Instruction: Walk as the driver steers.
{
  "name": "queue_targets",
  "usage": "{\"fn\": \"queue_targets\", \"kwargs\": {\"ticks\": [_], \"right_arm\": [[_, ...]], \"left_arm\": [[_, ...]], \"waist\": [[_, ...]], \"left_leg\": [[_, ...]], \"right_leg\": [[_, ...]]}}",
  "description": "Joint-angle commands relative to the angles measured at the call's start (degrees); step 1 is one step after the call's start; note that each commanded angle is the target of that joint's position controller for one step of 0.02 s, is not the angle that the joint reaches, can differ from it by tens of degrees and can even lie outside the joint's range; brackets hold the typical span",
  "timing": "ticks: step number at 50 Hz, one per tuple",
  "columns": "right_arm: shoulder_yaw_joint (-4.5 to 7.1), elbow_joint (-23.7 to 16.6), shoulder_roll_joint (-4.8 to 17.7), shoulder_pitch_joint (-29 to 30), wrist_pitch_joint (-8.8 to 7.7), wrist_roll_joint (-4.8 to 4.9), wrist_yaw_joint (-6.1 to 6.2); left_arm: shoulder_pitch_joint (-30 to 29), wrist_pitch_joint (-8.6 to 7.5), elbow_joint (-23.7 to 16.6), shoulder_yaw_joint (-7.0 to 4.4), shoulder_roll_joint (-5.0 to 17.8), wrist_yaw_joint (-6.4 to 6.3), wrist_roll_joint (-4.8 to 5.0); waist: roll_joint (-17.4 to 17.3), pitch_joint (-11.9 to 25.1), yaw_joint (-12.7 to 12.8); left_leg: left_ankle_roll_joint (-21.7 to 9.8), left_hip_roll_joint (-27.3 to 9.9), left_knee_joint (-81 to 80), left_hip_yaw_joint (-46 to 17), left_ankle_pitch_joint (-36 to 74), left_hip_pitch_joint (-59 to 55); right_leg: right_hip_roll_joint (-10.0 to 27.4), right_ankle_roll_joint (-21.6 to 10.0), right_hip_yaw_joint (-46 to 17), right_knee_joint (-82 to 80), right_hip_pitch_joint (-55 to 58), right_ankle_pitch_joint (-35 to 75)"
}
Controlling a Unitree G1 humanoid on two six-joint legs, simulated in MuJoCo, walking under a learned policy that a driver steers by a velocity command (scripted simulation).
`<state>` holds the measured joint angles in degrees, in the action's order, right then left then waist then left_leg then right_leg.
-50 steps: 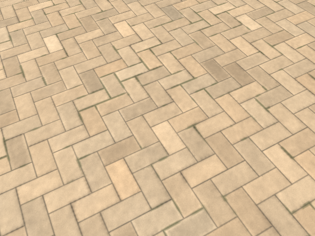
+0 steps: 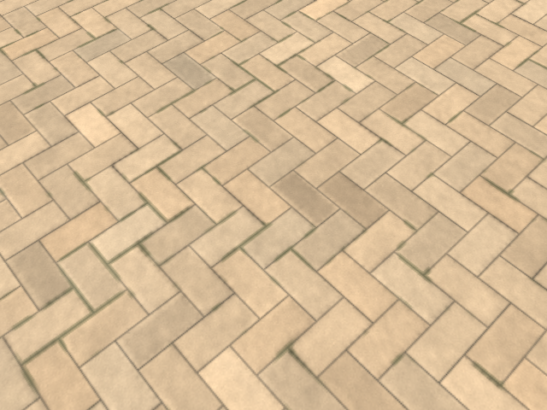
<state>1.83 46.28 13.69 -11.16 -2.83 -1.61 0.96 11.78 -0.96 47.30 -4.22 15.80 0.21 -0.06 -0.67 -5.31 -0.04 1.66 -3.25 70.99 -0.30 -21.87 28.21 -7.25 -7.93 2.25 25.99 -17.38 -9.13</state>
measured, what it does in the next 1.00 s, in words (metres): steps on the spot, turning right: left foot, then right foot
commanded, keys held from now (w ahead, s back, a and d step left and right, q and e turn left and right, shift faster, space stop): e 0.52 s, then no key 0.48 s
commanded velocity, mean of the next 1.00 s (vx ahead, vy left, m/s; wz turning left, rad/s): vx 0.05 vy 0.00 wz -0.42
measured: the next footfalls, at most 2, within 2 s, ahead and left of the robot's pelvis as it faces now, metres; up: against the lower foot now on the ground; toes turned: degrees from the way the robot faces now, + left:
left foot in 0.40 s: +0.21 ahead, +0.13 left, +0.00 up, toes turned -19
right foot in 0.82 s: +0.08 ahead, -0.06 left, +0.00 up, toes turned -22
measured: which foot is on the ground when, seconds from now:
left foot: up 0.00-0.38, down 0.40-0.82, up 0.84-1.00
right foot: down 0.00-0.40, up 0.42-0.80, down 0.82-1.00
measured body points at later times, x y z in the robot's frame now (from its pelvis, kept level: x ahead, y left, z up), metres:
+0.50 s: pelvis +0.11 +0.05 +0.00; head +0.15 +0.07 +0.45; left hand +0.29 +0.31 -0.12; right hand +0.18 -0.25 -0.08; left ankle +0.17 +0.14 -0.73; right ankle +0.02 -0.03 -0.67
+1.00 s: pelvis +0.08 +0.04 +0.01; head +0.09 +0.01 +0.46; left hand +0.31 +0.20 -0.10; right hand +0.04 -0.23 -0.13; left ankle +0.13 +0.17 -0.71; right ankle +0.04 -0.04 -0.73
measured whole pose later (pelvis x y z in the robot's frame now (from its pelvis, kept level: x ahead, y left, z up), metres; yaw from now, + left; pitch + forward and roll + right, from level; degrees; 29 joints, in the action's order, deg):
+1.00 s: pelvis +0.08 +0.04 +0.01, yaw -25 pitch -1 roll +1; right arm 1.7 46.8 15.7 -14.9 3.2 -0.8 0.4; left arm 9.9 0.9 45.7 0.9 12.1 -0.9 -1.1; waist -2.4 -2.2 -1.4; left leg 0.4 -0.8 39.1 -0.5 -23.9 16.4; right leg -2.8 -2.9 -2.0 23.2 -9.2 -12.8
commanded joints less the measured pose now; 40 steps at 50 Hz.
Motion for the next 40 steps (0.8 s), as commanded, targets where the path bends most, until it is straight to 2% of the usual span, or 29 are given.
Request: {"fn": "queue_targets", "kwargs": {"ticks": [1,2,7,10,13,16,18,19,20,21,22,23,24,25,26,27,29,32,35,37,39,40], "right_arm": [[1.14,-1.93,4.57,-7.91,2.05,-0.50,-0.03],[1.08,-2.36,4.47,-7.26,2.31,-0.40,0.00],[1.06,-5.58,5.61,0.13,3.18,-0.01,0.27],[0.97,-7.02,6.34,3.62,3.42,0.39,0.50],[0.87,-8.09,7.06,5.38,3.19,0.88,0.88],[0.76,-8.64,7.71,4.63,2.61,1.49,1.22],[0.77,-8.16,7.91,1.15,2.09,1.64,1.48],[0.89,-7.53,8.20,-1.96,1.56,1.04,1.80],[1.61,-7.59,11.62,-4.07,1.19,0.23,2.46],[2.32,-9.27,16.99,-0.20,1.86,0.54,2.39],[2.30,-8.31,14.43,-4.31,2.68,1.35,1.89],[1.19,-8.70,10.70,-3.62,2.90,1.30,1.71],[0.69,-9.27,8.79,-0.40,3.12,1.16,1.65],[0.57,-9.85,8.56,1.89,3.28,0.81,1.79],[0.73,-10.06,9.03,2.58,3.29,0.40,1.93],[0.85,-9.83,9.19,1.65,3.22,0.13,1.79],[1.17,-9.04,9.55,-0.49,2.83,0.19,1.50],[1.57,-7.93,10.25,-2.09,2.55,0.35,1.09],[1.75,-7.41,10.71,-1.47,2.74,0.10,0.23],[2.04,-6.60,11.51,-2.06,3.18,-0.07,-0.32],[2.16,-5.91,11.91,-1.64,3.91,0.41,-0.58],[2.03,-5.42,11.53,-1.95,4.19,0.83,-0.64]], "left_arm": [[3.08,-1.15,-2.58,-1.65,7.74,-0.06,-0.15],[3.51,-1.15,-2.73,-1.84,8.44,-0.01,-0.28],[6.01,0.28,-3.35,-1.94,8.76,-0.55,-0.14],[7.58,1.17,-3.83,-2.23,9.35,-0.89,-0.54],[7.97,1.93,-4.47,-2.47,9.78,-1.02,-1.09],[6.61,2.51,-5.37,-2.71,10.33,-0.99,-1.21],[3.33,2.72,-6.34,-2.74,10.48,-0.93,-0.64],[0.79,2.68,-7.17,-2.56,10.09,-1.00,0.11],[1.97,2.38,-8.25,-1.68,7.13,-1.03,0.68],[7.87,2.53,-9.00,-1.03,3.94,-1.30,0.64],[9.25,3.18,-7.20,-2.19,9.21,-1.59,-1.77],[7.59,3.52,-6.46,-2.72,10.23,-1.31,-1.93],[6.36,3.98,-6.08,-2.75,9.70,-0.76,-1.62],[5.50,4.48,-6.39,-2.66,9.31,0.01,-1.23],[5.54,4.84,-6.50,-2.46,8.92,0.75,-0.79],[5.04,4.99,-6.56,-2.18,8.45,1.11,-0.41],[3.11,5.14,-7.35,-1.69,7.55,1.28,-0.09],[1.33,5.49,-7.81,-0.83,6.26,1.11,-0.48],[-0.02,5.58,-7.87,0.35,4.66,0.98,-0.41],[-0.43,5.41,-7.74,0.78,4.70,0.76,-0.17],[1.74,4.78,-6.55,1.25,4.05,0.54,-0.29],[3.02,4.15,-5.75,1.52,3.99,0.33,-0.72]], "waist": [[0.52,8.76,-2.35],[1.05,9.49,-2.16],[4.54,10.13,0.57],[5.14,9.25,2.12],[5.73,7.97,2.85],[6.59,7.28,2.44],[7.14,6.78,0.02],[6.27,6.82,-2.22],[-1.29,9.56,-1.80],[-14.94,10.06,2.55],[-10.86,12.65,0.74],[-5.32,10.54,1.13],[-3.44,7.75,1.94],[-5.60,7.05,2.50],[-8.22,6.99,2.38],[-8.69,7.45,1.69],[-8.27,8.28,0.54],[-8.44,8.47,-0.28],[-9.75,8.47,-0.73],[-11.08,8.43,-1.29],[-9.92,8.24,0.34],[-8.16,7.70,1.41]], "left_leg": [[1.43,-0.23,-5.26,-0.64,2.04,1.20],[1.66,-0.02,-7.17,-0.39,3.33,1.50],[2.06,0.38,-15.61,-1.01,9.28,4.02],[1.81,0.97,-19.21,-2.22,8.67,5.29],[1.09,2.37,-23.01,-3.21,4.83,4.70],[-0.29,4.08,-29.48,-4.11,1.59,0.35],[-1.29,5.04,-39.95,-4.05,3.99,-7.69],[-2.00,3.93,-48.80,-4.74,10.75,-15.26],[-4.56,-6.19,-53.26,-12.57,17.82,-23.74],[-12.39,-20.98,-53.21,-29.05,42.51,-29.31],[-18.02,-23.30,-50.78,-29.91,50.09,-27.89],[-17.42,-19.90,-50.20,-23.69,49.10,-25.46],[-15.13,-15.55,-50.91,-16.60,44.22,-22.40],[-12.85,-12.27,-51.50,-12.20,39.87,-21.75],[-12.19,-10.15,-51.39,-8.88,40.98,-21.44],[-12.18,-9.09,-51.22,-7.18,42.00,-21.25],[-13.26,-9.71,-51.20,-6.48,42.02,-22.69],[-14.30,-11.15,-51.37,-6.80,38.06,-23.60],[-13.93,-10.76,-51.28,-5.75,32.59,-20.45],[-13.95,-10.72,-50.59,-6.18,31.12,-19.23],[-12.62,-9.96,-48.18,-5.72,30.12,-17.25],[-10.32,-9.23,-46.50,-4.98,27.67,-14.21]], "right_leg": [[15.61,-8.77,-13.14,-6.62,7.03,48.41],[15.00,-8.20,-12.87,-6.31,7.08,48.90],[13.21,-4.47,-15.47,-4.70,9.11,41.26],[14.28,-4.42,-19.73,-3.82,11.62,36.17],[15.22,-5.31,-23.73,-1.64,13.54,35.79],[15.15,-4.82,-27.93,0.76,14.10,36.36],[12.94,-2.07,-29.71,2.34,11.38,30.44],[10.45,0.60,-29.23,4.96,7.24,24.59],[6.54,3.88,-24.03,13.36,1.99,10.79],[-4.76,6.65,-11.67,23.51,-9.81,-26.10],[-1.76,7.54,-7.66,35.93,-10.58,-31.55],[0.06,7.95,-8.53,40.59,-10.78,-27.37],[1.69,8.84,-8.34,41.99,-10.55,-23.08],[2.52,9.61,-7.80,42.26,-10.78,-19.86],[2.33,10.53,-6.78,43.05,-10.75,-17.81],[1.88,11.04,-6.37,42.76,-10.16,-16.74],[1.39,11.41,-6.50,40.18,-10.17,-16.27],[2.28,10.92,-6.45,32.59,-9.02,-17.01],[3.54,9.65,-4.15,21.38,-2.41,-18.15],[3.56,8.77,-2.12,15.06,1.33,-17.86],[3.63,7.52,-0.46,3.87,6.93,-11.25],[4.05,6.63,-0.91,-5.54,11.97,-3.92]]}}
